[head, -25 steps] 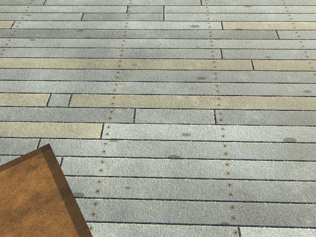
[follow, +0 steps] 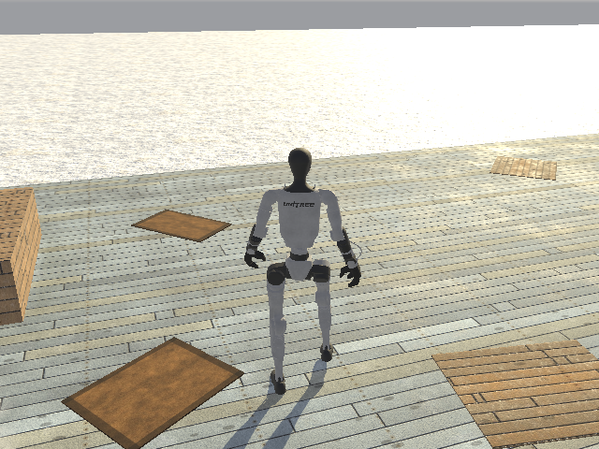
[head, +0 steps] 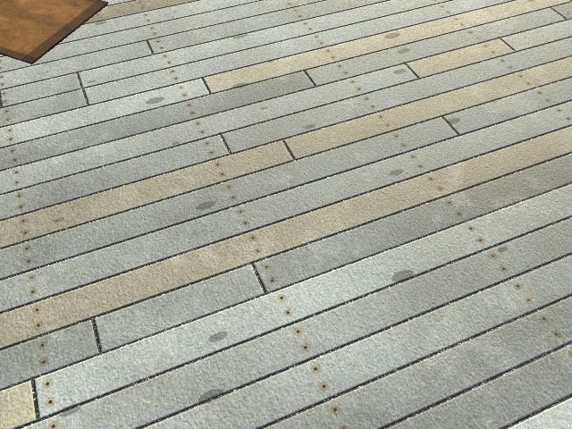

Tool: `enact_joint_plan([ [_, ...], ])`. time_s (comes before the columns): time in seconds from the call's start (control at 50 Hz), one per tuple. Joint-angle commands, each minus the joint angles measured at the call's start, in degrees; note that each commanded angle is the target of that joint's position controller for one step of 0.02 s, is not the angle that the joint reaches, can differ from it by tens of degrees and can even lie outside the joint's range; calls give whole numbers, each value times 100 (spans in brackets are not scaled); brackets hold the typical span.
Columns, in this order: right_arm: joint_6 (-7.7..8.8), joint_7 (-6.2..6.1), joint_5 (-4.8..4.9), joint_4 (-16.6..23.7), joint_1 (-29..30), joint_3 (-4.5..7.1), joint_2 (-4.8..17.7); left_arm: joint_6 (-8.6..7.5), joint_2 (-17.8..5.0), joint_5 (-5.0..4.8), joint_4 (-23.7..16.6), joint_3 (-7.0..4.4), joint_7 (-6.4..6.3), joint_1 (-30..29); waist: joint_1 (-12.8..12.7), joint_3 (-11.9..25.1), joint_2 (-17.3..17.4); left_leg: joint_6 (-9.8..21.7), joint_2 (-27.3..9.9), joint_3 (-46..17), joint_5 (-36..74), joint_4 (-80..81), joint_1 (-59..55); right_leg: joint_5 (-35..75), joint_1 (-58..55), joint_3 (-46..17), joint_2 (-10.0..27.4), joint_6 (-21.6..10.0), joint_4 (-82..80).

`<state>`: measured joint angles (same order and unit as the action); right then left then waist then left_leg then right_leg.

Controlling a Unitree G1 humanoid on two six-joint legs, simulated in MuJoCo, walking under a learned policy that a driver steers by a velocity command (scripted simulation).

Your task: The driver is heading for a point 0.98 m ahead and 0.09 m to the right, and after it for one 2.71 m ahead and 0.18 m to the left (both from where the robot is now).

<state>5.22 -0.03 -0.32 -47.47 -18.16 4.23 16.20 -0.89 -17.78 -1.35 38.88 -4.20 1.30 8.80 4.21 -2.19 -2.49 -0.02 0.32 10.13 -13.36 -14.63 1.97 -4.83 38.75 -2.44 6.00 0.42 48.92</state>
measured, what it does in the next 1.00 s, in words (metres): walks ahead, turning right: right foot, then left foot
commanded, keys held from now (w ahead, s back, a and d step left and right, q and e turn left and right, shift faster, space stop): w+e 0.28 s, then w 0.54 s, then no key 0.18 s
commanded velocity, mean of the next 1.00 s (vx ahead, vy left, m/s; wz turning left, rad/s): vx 0.47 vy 0.00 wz -0.29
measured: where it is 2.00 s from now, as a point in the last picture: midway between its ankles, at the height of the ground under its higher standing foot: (322, 293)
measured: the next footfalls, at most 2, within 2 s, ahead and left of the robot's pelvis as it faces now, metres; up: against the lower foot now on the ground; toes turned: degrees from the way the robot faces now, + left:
right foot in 0.18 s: +0.26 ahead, -0.14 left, +0.00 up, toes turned -9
left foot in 0.70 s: +0.61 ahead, -0.01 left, +0.00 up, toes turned -16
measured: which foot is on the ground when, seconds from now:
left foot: down 0.00-0.16, up 0.18-0.68, down 0.70-1.00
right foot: up 0.00-0.16, down 0.18-0.70, up 0.72-1.00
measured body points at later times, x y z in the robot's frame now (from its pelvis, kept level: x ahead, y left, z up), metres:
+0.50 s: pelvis +0.27 -0.08 +0.00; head +0.30 -0.10 +0.45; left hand +0.41 +0.18 -0.10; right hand +0.40 -0.37 -0.09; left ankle +0.49 +0.07 -0.68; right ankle +0.22 -0.13 -0.74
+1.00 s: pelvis +0.55 -0.09 +0.00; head +0.59 -0.10 +0.45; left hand +0.79 +0.11 -0.10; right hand +0.53 -0.37 -0.12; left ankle +0.57 +0.00 -0.74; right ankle +0.62 -0.27 -0.69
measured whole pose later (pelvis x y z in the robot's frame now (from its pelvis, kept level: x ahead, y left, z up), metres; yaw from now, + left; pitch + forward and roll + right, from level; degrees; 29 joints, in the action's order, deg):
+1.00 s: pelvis +0.55 -0.09 +0.00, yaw -16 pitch +1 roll +1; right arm 4.4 1.1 -0.2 -48.3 -16.3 2.3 15.0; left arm -3.0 -16.5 0.1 40.9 -2.7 -0.5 9.1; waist 2.7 -3.0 -2.0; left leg 2.8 3.8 1.7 -9.5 -16.6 8.5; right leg -10.2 34.5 -2.9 4.6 1.9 46.3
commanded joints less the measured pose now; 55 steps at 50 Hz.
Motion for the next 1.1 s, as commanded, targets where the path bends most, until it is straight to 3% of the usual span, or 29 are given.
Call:
enact_joint_plan([
  [0.02,50,-49,58,365,346,239,1000,-73,-75,7,-516,37,113,-445,-46,-169,536,890,-1564,-406,1628,659,73,524,-137,185,18,-97,-705],
  [0.08,-43,-43,164,244,195,294,1136,-54,-166,2,-727,9,187,-771,-31,-281,574,761,-1708,-183,2104,407,-418,165,-149,371,-86,-312,-1102],
  [0.12,-118,-61,222,241,224,345,1294,-21,-348,31,-774,-87,205,-618,-238,-60,688,642,-1694,41,3820,-250,-669,-406,-651,684,-417,-542,-1207],
  [0.16,-200,-76,297,273,363,358,1368,33,-727,17,-497,-328,152,617,-1008,642,669,431,-1481,321,4997,-2015,-356,-399,-2383,960,-921,-884,-1578],
  [0.18,-184,-103,186,326,283,271,1163,93,-1128,-1,-212,-529,48,1642,-1450,1151,318,171,-1262,350,3788,-3624,866,-227,-4142,389,-776,-1138,-1678],
  [0.2,-77,-36,-119,681,-280,-18,286,55,-1860,-78,-231,-622,-14,1478,-710,1521,-1427,-219,-184,32,-1677,-5774,3574,-1012,-6033,-2790,784,-2169,-2092],
  [0.22,141,31,69,747,165,-22,598,-67,-1482,-26,-482,-478,27,1605,-1062,2455,-875,-169,94,-1436,-2206,-6578,4249,-2244,-6354,-4636,1317,-2567,-3134],
  [0.24,254,73,304,908,793,77,990,-172,-1088,23,-408,-356,58,1411,-1179,1593,-433,-23,-187,-1536,-1611,-6530,4737,-1964,-5838,-3909,1198,-2204,-3349],
  [0.26,317,49,265,937,880,39,917,-229,-942,20,-401,-302,55,1124,-943,1085,-71,66,-423,-1525,-1096,-6031,4574,-1472,-5039,-3265,985,-1999,-3323],
  [0.28,320,-4,82,849,891,54,901,-235,-733,29,-447,-228,44,723,-692,700,264,47,-607,-1515,-771,-5516,4178,-766,-4232,-2666,742,-1806,-3349],
  [0.3,281,-9,-6,791,763,85,958,-266,-605,107,-510,-174,29,554,-508,576,46,38,-739,-1535,-590,-5237,3668,512,-3640,-2171,598,-1736,-3316],
  [0.32,205,11,1,760,537,94,914,-266,-596,155,-542,-158,2,395,-324,657,-74,-48,-780,-1541,-457,-5051,3445,592,-3412,-2085,590,-1787,-3436],
  [0.36,74,11,-32,661,498,60,736,-303,-565,133,-461,-138,-51,407,-298,566,164,-176,-774,-1384,-160,-4698,3280,908,-3002,-1638,446,-1759,-3664],
  [0.4,15,12,-40,777,830,-20,577,-336,-698,107,-316,-163,-106,589,-402,286,76,-349,-786,-1317,348,-3982,3406,1357,-2772,-1267,387,-1763,-3766],
  [0.48,62,88,2,922,1635,-100,393,-326,-728,70,-66,-145,-168,957,-761,111,0,-317,-528,-1186,2006,-2356,3130,755,-2769,-753,37,-1323,-3802],
  [0.6,153,246,69,1192,2358,-97,474,-254,-772,41,333,-156,-178,1522,-1012,-178,-96,-2,-338,-1205,1748,-1446,3524,772,-3883,-1132,535,-1268,-3432],
  [0.66,181,281,72,1160,2026,-42,593,-169,-855,40,412,-187,-216,1484,-762,-9,-293,254,-159,-1059,1023,-1268,3029,1986,-4273,-1186,646,-1106,-2954],
  [0.7,196,219,35,851,798,136,931,-133,-787,70,365,-133,-225,1298,-91,889,-288,624,-67,-912,1310,-1183,1039,3424,-3880,-808,223,-855,-1516],
  [0.72,188,175,-41,707,-247,214,1286,-141,-535,184,210,-19,-235,1253,306,1784,267,1053,-1092,-2084,1522,-1414,-725,1959,-2752,-593,-168,-648,144],
  [0.74,144,218,-12,499,-593,292,1499,-235,-18,81,223,116,-197,2079,-64,2423,1971,1918,-2233,-4688,272,-900,-2528,-2370,-567,-362,-1155,-233,2031],
  [0.76,124,227,152,508,-574,144,936,-305,-553,13,273,41,-176,1725,181,2075,1396,1749,-2156,-5049,-698,-464,-2424,-2805,151,-854,-914,-247,2576],
  [0.78,92,191,140,555,-192,82,755,-351,-765,-82,122,-30,-149,1129,181,1222,994,1510,-1984,-4202,-651,-318,-1701,-2320,465,-693,-641,-258,2615],
  [0.8,57,169,70,610,160,55,723,-387,-710,-46,39,-7,-154,789,28,760,510,1385,-1767,-3637,-117,-174,-921,-1844,339,-442,-363,-241,2360],
  [0.82,43,168,20,627,367,16,626,-399,-648,48,4,-27,-150,616,-110,383,341,1376,-1578,-3264,408,16,-313,-1559,242,-337,-203,-201,2017],
  [0.84,75,178,-55,635,443,-20,565,-388,-596,102,29,-38,-144,651,-254,251,510,1319,-1438,-2884,1865,22,173,-1472,-177,-320,-104,-159,1822],
  [0.86,83,180,-54,611,561,-19,601,-344,-450,90,60,-22,-150,907,-463,380,695,1415,-1423,-2669,2554,58,305,-1484,-408,-270,-80,-48,1617],
  [0.92,125,151,-11,469,688,-16,672,-219,-159,151,65,67,-212,897,-606,395,698,1488,-1283,-1873,4505,104,797,-1336,-770,-66,-85,184,713],
  [1.0,-48,46,42,290,510,27,837,-240,-73,145,7,126,-159,266,-328,558,734,1131,-884,-1207,4165,75,865,352,-1379,168,-314,186,-922],
  [1.1,-228,3,165,94,372,65,988,-276,-384,210,-156,2,-142,-179,-332,493,759,972,-1055,-1845,3174,-581,520,374,-1675,-60,-529,-14,-1899],
])
Keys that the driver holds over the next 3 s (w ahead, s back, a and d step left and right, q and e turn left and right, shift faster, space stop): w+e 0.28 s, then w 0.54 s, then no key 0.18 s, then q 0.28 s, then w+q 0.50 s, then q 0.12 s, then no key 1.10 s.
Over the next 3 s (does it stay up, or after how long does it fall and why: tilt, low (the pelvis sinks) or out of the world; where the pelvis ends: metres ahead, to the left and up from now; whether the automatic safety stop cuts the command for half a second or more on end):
stays up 0.95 -0.10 -0.01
